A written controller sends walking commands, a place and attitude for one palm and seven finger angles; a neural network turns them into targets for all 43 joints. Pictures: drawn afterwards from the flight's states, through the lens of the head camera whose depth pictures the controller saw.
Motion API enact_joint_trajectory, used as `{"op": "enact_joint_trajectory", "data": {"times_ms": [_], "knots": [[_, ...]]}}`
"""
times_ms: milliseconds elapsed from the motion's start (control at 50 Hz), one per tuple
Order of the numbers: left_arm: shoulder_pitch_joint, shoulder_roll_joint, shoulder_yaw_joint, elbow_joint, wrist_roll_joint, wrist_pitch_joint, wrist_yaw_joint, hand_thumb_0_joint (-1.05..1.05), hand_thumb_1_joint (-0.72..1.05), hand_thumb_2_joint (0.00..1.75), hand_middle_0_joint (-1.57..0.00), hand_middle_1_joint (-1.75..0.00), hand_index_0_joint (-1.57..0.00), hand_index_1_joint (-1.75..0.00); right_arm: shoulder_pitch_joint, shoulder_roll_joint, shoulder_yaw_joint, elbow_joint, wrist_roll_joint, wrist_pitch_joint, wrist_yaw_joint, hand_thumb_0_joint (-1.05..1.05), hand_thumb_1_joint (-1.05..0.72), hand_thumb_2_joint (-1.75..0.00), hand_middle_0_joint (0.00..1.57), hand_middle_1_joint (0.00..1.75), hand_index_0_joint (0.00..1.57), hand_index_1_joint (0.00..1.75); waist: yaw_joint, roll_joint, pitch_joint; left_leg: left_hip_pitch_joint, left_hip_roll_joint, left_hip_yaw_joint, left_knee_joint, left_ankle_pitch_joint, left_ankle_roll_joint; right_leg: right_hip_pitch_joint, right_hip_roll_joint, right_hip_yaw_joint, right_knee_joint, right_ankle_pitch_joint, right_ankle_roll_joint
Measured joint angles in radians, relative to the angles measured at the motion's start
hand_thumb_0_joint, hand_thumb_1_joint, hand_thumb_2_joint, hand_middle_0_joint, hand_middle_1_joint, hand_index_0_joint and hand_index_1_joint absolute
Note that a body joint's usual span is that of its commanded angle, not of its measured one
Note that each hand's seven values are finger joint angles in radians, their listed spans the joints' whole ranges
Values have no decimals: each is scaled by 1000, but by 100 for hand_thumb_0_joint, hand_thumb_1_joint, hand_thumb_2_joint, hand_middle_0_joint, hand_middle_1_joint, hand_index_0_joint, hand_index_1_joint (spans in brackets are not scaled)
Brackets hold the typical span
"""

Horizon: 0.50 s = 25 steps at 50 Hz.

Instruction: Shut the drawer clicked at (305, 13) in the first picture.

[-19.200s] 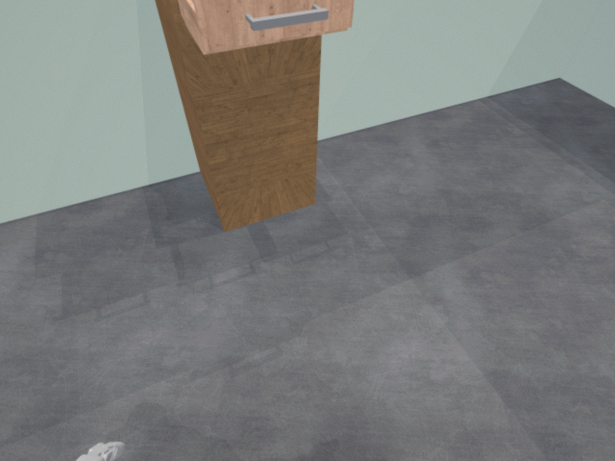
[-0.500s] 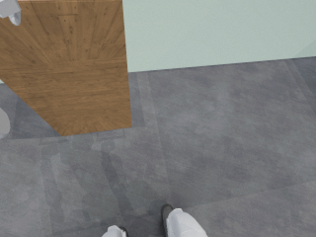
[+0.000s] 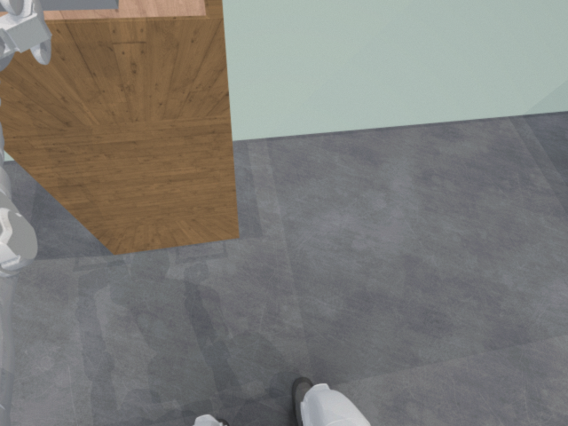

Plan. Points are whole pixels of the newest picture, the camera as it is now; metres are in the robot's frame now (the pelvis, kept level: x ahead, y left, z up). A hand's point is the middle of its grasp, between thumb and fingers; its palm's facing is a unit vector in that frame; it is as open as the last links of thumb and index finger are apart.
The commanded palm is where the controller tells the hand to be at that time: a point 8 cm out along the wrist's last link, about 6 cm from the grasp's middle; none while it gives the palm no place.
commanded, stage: pull the fist back off the drawer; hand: left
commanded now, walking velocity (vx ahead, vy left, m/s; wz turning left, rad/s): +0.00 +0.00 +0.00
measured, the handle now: out of the picture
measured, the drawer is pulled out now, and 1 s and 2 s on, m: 0.00 0.00 0.00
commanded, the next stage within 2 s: draw the hand back to the body in 0.18 s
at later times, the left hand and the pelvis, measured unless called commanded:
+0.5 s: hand (21, 65) +0.51 +0.21 +0.18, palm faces +0.01 -1.00 +0.00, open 3.3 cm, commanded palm +0.45 +0.25 +0.18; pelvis +0.04 +0.00 +0.01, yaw -1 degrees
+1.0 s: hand out of the picture +0.33 +0.22 +0.18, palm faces +0.30 -0.93 -0.22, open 3.3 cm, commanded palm +0.28 +0.26 +0.19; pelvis +0.01 -0.01 +0.03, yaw +2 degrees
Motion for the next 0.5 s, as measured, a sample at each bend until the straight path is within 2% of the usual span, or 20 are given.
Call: {"op": "enact_joint_trajectory", "data": {"times_ms": [180, 320, 360, 420, 500], "knots": [[152, -72, 48, -121, -31, 3, 9, -1, 84, 90, -140, -160, -140, -160, -27, 2, -13, -29, 14, 24, 4, 0, -91, -90, 20, 30, 20, 30, 29, 7, -16, 78, 5, 25, -35, -13, 1, 58, 7, 23, -14, -15, 3], [227, -121, 47, -186, -58, 8, 5, 1, 88, 90, -140, -160, -140, -160, -71, 4, -22, -40, 24, 36, 2, 0, -91, -90, 20, 30, 20, 30, 59, 10, -23, 130, 4, 26, -53, -23, 0, 104, 7, 23, -20, -32, 4], [274, -139, 47, -241, -67, 11, 2, 1, 89, 90, -140, -160, -140, -160, -78, 3, -27, -49, 27, 40, 3, 0, -91, -90, 20, 30, 20, 30, 71, 12, -31, 145, 4, 29, -62, -24, -1, 116, 7, 26, -24, -35, 3], [381, -183, 30, -369, -106, 23, -8, 2, 89, 90, -140, -160, -139, -160, -87, 3, -37, -62, 38, 45, 8, 0, -91, -90, 20, 30, 20, 30, 97, 17, -39, 184, 4, 35, -82, -25, -1, 149, 8, 31, -36, -38, 4], [530, -256, 13, -541, -159, 75, -12, 2, 90, 90, -140, -160, -139, -160, -114, 2, -41, -72, 57, 47, 12, 0, -91, -90, 20, 30, 20, 30, 135, 20, -42, 247, 1, 38, -111, -22, 0, 207, 6, 33, -53, -42, 5]]}}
